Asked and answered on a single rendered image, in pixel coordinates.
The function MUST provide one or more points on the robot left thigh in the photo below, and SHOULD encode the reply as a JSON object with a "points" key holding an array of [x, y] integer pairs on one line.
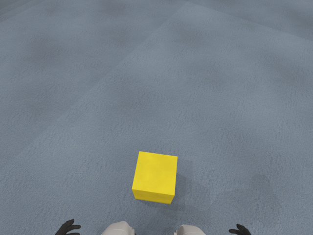
{"points": [[119, 228]]}

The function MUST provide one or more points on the robot right hand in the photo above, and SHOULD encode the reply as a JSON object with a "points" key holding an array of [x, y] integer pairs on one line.
{"points": [[242, 230]]}

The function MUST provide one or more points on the carton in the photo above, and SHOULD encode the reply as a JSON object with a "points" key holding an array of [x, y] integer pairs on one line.
{"points": [[155, 177]]}

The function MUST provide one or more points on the robot right thigh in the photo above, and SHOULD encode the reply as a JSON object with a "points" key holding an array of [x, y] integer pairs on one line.
{"points": [[189, 230]]}

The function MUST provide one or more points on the robot thigh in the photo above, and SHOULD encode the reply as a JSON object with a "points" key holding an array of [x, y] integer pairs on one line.
{"points": [[189, 230], [119, 228]]}

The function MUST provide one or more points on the robot left hand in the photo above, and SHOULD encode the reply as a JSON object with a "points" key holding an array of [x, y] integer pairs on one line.
{"points": [[66, 227]]}

